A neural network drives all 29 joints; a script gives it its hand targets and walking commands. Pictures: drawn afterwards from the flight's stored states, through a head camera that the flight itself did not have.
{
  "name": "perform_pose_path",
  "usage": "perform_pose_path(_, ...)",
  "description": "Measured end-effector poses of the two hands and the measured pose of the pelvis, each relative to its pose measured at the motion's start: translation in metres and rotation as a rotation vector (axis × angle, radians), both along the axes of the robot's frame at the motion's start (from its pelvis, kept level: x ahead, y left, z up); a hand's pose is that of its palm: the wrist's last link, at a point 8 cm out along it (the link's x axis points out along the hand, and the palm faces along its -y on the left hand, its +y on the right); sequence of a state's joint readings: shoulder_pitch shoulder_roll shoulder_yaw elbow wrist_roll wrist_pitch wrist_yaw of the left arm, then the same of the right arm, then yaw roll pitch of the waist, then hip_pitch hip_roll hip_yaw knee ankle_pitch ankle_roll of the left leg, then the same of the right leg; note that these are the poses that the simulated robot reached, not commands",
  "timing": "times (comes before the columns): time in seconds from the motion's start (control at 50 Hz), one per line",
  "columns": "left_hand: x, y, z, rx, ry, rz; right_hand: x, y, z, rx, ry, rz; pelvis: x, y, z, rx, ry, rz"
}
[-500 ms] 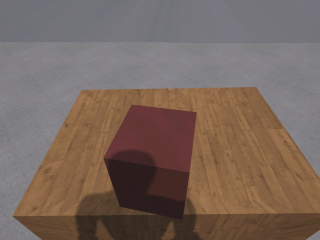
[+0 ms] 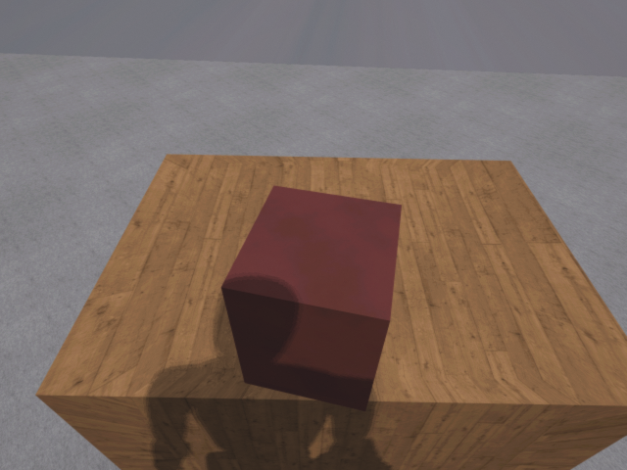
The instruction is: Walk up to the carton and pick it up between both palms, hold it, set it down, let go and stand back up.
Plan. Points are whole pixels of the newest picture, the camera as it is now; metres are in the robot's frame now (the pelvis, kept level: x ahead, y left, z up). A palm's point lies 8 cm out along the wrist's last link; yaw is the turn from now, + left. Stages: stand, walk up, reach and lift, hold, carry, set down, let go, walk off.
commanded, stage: stand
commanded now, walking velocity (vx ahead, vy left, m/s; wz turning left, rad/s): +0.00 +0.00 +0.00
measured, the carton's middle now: (319, 298) +0.40 -0.01 -0.01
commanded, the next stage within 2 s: none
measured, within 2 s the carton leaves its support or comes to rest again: neither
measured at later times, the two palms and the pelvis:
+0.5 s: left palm out of the picture +0.00 +0.25 -0.13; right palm out of the picture +0.02 -0.23 -0.14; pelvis +0.01 +0.01 +0.00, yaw +0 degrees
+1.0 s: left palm out of the picture +0.02 +0.24 -0.13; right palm out of the picture +0.03 -0.22 -0.14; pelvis +0.03 +0.01 +0.00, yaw +0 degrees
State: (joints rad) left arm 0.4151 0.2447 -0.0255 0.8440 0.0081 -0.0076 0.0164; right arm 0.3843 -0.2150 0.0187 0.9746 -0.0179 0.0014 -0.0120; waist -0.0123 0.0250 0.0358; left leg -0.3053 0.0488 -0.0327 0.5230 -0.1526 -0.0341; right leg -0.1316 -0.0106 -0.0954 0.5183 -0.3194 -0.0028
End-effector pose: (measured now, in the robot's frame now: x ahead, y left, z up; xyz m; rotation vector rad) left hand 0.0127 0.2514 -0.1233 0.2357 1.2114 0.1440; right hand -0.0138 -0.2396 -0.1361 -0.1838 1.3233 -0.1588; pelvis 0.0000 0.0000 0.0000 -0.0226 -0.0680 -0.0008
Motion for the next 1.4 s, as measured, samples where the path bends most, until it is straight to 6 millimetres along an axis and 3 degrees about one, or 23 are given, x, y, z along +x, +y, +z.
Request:
perform_pose_path(0.4,-0.014,0.000,-0.003,-0.007,0.066,0.046,0.026,0.011,-0.002,0.014,-0.025,0.001,0.007,0.006,0.001,0.006,0.016,0.005)
perform_pose_path(0.92,0.010,-0.010,-0.004,-0.021,0.085,0.060,0.039,0.017,-0.004,0.023,0.011,-0.012,0.026,0.005,0.004,0.012,0.020,0.004)
perform_pose_path(1.4,0.009,-0.012,-0.005,-0.023,0.137,0.082,0.056,0.020,-0.006,0.029,0.023,-0.004,0.039,0.006,0.005,0.018,0.027,0.003)
